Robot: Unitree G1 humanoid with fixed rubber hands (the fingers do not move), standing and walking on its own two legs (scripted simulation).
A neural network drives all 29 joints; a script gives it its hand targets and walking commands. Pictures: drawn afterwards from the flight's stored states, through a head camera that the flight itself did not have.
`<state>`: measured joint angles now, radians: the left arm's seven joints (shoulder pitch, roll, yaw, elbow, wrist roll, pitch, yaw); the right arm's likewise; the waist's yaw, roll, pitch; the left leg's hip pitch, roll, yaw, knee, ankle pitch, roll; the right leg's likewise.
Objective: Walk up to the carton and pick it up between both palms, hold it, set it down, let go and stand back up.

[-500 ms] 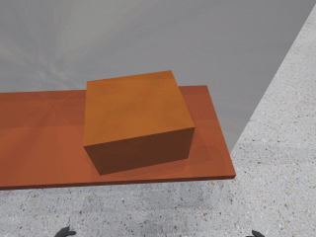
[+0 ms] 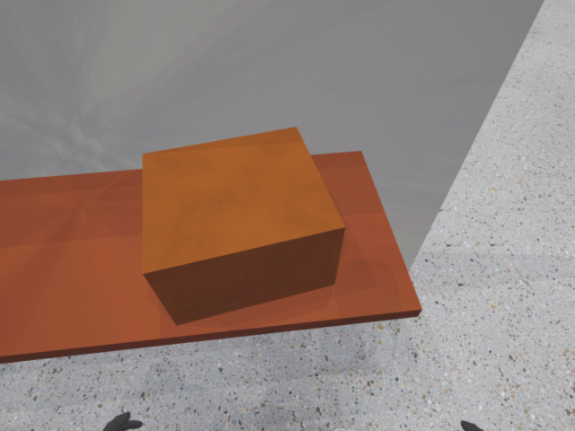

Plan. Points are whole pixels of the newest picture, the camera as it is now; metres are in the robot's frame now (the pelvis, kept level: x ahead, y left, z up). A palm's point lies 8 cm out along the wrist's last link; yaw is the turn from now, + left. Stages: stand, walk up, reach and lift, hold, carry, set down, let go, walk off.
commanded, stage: walk up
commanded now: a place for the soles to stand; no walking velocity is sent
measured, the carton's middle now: (239, 220) +0.46 +0.10 -0.01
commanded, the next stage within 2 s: reach and lift in 0.62 s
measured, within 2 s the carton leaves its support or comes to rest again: neither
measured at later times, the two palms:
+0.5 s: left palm out of the picture +0.10 +0.26 -0.09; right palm out of the picture +0.05 -0.28 -0.11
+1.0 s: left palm (129, 412) +0.17 +0.23 -0.07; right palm (485, 424) +0.16 -0.27 -0.09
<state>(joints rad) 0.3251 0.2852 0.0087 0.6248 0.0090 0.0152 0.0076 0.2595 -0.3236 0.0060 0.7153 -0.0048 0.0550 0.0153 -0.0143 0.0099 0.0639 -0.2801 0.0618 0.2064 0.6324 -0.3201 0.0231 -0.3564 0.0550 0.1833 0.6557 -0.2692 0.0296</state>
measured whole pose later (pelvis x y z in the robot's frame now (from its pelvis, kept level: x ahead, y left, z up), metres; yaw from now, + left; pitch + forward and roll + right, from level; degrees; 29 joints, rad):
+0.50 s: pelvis -0.01 +0.00 +0.00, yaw -1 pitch -2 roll +1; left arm 0.31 0.29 0.03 0.63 0.01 0.02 0.00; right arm 0.32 -0.32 0.01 0.73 0.00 0.05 0.01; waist -0.02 -0.01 0.06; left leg -0.28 0.06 0.20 0.62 -0.31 0.03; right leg -0.36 0.06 0.19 0.64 -0.25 0.03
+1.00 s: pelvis +0.00 -0.03 +0.00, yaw +5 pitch -6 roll +1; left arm 0.08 0.27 0.04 0.44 0.05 0.35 -0.01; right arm 0.20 -0.20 -0.07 0.64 -0.04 -0.09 -0.01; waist -0.02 -0.04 0.17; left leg -0.24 0.06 0.09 0.66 -0.31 -0.02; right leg -0.29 0.00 0.01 0.70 -0.32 -0.02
